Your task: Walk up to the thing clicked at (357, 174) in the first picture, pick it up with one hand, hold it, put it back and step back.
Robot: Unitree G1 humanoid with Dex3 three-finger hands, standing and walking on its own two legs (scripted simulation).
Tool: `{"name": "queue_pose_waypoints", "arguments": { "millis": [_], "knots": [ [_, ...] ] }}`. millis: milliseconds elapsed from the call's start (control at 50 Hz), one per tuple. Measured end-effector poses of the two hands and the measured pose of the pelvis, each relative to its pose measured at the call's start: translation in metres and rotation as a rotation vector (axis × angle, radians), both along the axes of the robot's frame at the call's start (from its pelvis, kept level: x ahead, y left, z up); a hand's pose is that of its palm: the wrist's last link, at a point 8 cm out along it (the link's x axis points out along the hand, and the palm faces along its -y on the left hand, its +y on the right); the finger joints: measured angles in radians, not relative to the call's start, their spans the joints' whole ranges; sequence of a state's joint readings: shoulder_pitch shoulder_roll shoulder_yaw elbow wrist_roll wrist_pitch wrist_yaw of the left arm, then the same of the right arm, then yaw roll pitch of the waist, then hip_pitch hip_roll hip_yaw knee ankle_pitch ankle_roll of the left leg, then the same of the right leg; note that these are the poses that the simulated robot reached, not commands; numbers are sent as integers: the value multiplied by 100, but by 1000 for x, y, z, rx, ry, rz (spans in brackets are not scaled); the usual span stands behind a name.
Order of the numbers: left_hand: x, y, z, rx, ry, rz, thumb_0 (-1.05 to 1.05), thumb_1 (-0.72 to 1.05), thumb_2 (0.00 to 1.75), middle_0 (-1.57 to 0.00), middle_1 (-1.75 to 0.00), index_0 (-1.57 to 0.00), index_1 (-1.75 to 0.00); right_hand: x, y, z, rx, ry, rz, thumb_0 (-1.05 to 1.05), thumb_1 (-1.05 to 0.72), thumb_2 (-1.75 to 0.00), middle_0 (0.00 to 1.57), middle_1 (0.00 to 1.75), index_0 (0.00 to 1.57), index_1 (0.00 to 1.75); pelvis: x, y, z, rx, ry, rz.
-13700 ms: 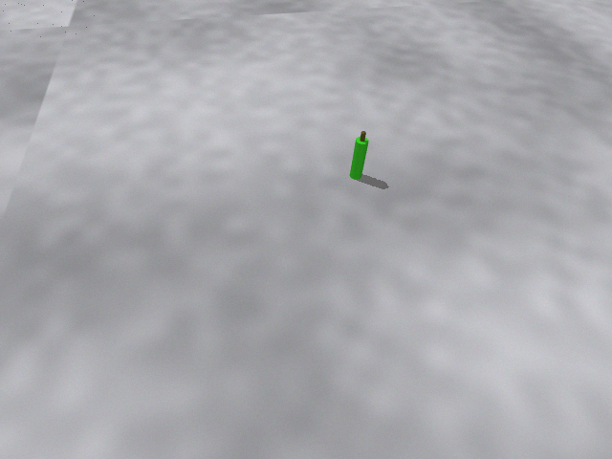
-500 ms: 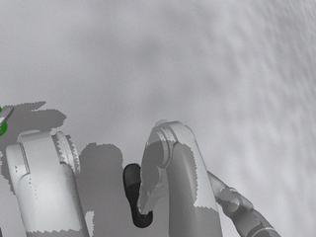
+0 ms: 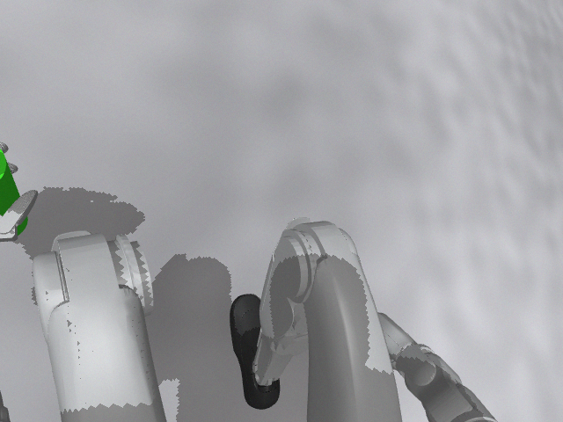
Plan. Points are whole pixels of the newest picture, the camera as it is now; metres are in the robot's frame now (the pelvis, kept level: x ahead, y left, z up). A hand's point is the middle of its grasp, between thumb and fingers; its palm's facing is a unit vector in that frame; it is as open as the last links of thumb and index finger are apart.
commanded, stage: settle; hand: left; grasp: from the side
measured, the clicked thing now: out of the picture +0.38 +0.29 -0.13
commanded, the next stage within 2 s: lift in 1.48 s
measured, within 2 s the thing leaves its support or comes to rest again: neither
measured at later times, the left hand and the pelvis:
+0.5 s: hand out of the picture +0.36 +0.29 -0.01, palm faces +0.27 -0.96 -0.05, open 8.4 cm; pelvis +0.01 -0.01 +0.03, yaw +5 degrees
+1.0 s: hand out of the picture +0.37 +0.28 +0.05, palm faces +0.26 -0.96 -0.03, open 8.5 cm; pelvis +0.02 -0.02 +0.07, yaw +9 degrees
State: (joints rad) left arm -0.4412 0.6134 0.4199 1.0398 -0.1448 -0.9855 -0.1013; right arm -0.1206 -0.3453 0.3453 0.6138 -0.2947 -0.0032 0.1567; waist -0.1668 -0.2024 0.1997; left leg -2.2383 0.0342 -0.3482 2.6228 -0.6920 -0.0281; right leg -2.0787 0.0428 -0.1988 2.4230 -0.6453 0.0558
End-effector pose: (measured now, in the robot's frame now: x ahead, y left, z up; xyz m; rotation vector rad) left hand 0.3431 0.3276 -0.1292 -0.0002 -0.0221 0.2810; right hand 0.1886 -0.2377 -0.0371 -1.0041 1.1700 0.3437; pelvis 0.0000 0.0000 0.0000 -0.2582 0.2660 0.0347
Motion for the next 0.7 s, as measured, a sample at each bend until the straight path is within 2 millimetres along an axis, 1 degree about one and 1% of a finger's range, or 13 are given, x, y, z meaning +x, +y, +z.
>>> {"name": "queue_pose_waypoints", "arguments": {
  "millis": [160,360,520,700],
  "knots": [
    [-6,6,36,15,-14,-3,0,-14,106,-84,-105,-77,-106,16,2,-3,70,-61,-61,0,-90,-90,20,30,21,30,2,-2,7,18,51,15],
    [-15,10,89,34,-19,-3,0,-15,107,-85,-104,-78,-105,30,5,-12,183,-120,-170,0,-90,-90,20,30,21,30,5,-6,19,56,123,42],
    [-21,10,122,50,34,-7,0,-16,108,-85,-103,-79,-104,27,1,-21,252,-109,-281,0,-89,-90,20,30,21,30,8,-10,33,89,189,61],
    [-20,5,145,40,64,-11,1,-17,109,-86,-103,-79,-104,22,-6,-22,286,-94,-359,1,-89,-90,20,30,21,30,13,-15,49,122,242,74]
  ]
}}
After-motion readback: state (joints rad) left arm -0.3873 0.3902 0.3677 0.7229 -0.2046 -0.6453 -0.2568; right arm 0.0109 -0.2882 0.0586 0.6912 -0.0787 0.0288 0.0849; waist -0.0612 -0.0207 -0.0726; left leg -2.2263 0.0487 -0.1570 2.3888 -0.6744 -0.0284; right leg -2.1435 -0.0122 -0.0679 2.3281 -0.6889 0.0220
